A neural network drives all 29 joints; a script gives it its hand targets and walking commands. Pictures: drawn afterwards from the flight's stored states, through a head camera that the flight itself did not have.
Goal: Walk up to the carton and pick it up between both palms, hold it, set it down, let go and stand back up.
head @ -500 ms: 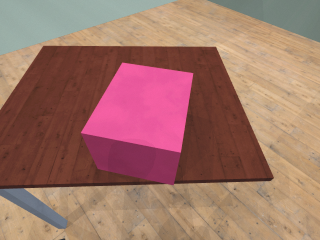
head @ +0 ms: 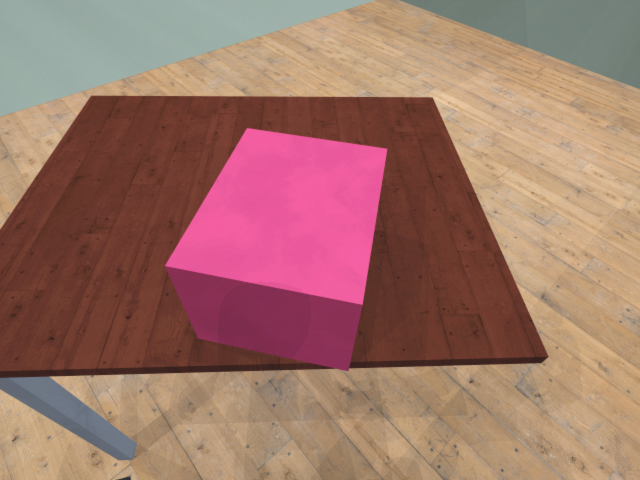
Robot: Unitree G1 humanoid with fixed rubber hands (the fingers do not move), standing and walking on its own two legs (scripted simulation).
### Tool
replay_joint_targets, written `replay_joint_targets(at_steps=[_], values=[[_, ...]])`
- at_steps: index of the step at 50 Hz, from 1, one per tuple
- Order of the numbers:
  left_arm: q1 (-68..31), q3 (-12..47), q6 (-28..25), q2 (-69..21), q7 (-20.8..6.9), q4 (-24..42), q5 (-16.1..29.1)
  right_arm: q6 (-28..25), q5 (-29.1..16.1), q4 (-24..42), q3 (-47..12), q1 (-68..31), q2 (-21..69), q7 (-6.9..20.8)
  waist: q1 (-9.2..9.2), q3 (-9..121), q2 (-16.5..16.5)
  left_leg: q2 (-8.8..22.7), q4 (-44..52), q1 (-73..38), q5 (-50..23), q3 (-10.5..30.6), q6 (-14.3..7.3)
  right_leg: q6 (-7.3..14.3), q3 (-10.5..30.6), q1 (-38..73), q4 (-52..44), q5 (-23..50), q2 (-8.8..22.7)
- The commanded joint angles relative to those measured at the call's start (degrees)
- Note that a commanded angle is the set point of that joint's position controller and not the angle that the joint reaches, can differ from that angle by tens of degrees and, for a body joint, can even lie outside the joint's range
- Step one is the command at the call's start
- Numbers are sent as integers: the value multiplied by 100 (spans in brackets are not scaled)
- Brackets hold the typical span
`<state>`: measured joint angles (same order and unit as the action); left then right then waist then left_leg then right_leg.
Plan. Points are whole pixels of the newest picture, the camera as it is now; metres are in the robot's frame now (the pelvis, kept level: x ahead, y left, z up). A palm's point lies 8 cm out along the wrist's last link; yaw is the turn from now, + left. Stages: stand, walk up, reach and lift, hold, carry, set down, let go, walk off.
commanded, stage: walk up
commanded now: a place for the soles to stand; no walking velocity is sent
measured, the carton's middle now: (294, 241) +0.45 +0.06 +0.03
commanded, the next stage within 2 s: reach and lift in 0.76 s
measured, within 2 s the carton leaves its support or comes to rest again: neither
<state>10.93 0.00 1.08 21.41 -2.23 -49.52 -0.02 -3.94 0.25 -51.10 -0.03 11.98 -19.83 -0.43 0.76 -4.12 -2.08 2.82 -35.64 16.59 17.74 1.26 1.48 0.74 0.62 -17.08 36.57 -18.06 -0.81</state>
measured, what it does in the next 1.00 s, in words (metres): stands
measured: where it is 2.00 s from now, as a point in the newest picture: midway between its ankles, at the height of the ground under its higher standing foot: outside the picture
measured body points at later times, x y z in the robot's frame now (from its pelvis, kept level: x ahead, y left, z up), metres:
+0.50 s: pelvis -0.01 +0.01 +0.00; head +0.00 +0.02 +0.45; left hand +0.09 +0.30 -0.12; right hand +0.09 -0.29 -0.10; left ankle +0.02 +0.15 -0.72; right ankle +0.02 -0.11 -0.73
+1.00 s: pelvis -0.01 +0.00 +0.00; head +0.01 +0.02 +0.45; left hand +0.15 +0.29 -0.10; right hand +0.14 -0.27 -0.10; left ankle +0.02 +0.15 -0.72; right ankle +0.02 -0.11 -0.72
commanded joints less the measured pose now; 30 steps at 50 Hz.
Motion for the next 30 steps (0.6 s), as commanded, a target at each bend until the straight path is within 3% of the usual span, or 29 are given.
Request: replay_joint_targets(at_steps=[1, 5, 6, 8, 11, 14, 15, 21, 23, 30], values=[[-466, -453, -244, 1228, 123, 213, -15, -33, -3, 115, 292, -200, -1348, -81, -54, 823, 280, 228, 496, -341, -1326, 234, -411, 478, 794, 349, -852, 1376, 888], [-539, -411, -243, 1198, 162, 166, 9, -6, -27, 35, 295, -104, -1387, -63, -57, 950, 53, 346, 632, -511, -1534, 324, -429, 347, 563, 443, -828, 1341, 764], [-529, -422, -240, 1195, 160, 146, 13, 4, -15, 61, 302, -200, -1409, -68, -73, 844, 283, 365, 670, -447, -1491, 341, -446, 355, 615, 400, -798, 1270, 754], [-573, -416, -231, 1189, 166, 148, -1, 9, -5, 62, 290, -235, -1392, -61, -68, 747, 136, 411, 806, -328, -1244, 438, -465, 322, 598, 404, -882, 1041, 745], [-557, -402, -218, 1141, 156, 164, -11, 24, 20, 38, 303, -292, -1444, -50, -86, 593, 341, 409, 995, -162, -829, 546, -475, 301, 611, 402, -999, 514, 694], [-510, -399, -228, 1130, 151, 114, -33, 20, 26, 6, 298, -367, -1398, -47, -101, 516, 247, 381, 1052, -142, -737, 544, -447, 294, 641, 332, -1118, 396, 696], [-466, -402, -233, 1137, 150, 113, -47, 19, 14, 8, 295, -403, -1407, -37, -101, 527, 378, 379, 1043, -208, -759, 546, -448, 318, 647, 315, -1122, 443, 695], [-447, -397, -243, 1169, 132, 56, -58, 16, 18, 21, 301, -379, -1385, -21, -104, 620, 262, 393, 1122, -243, -629, 561, -421, 270, 603, 372, -1162, 301, 683], [-484, -399, -232, 1148, 131, 53, -44, 19, 30, -28, 303, -375, -1418, -15, -98, 567, 397, 369, 1183, -187, -623, 545, -419, 245, 627, 421, -1175, 387, 702], [-517, -389, -256, 1127, 128, 72, -58, 32, 32, 17, 295, -328, -1366, -15, -68, 629, 255, 362, 1094, -274, -724, 543, -416, 278, 679, 404, -1247, 377, 714]])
